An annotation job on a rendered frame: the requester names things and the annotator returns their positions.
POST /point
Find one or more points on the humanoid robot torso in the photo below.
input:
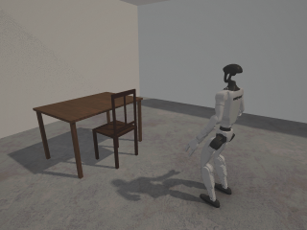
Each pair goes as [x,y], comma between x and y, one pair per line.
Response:
[231,111]

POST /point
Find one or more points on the table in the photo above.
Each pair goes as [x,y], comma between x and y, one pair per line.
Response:
[75,110]

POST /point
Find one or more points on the robot right upper arm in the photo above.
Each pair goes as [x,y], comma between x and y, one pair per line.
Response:
[242,103]

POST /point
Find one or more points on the robot right shin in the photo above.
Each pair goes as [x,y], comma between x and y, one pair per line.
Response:
[221,172]

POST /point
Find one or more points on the robot left forearm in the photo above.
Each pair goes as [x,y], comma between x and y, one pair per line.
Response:
[209,127]

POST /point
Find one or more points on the left robot hand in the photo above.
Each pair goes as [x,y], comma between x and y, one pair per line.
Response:
[193,144]

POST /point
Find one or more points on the robot left upper arm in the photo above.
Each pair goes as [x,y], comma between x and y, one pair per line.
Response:
[220,98]

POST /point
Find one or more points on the chair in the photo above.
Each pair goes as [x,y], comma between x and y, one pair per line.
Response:
[115,129]

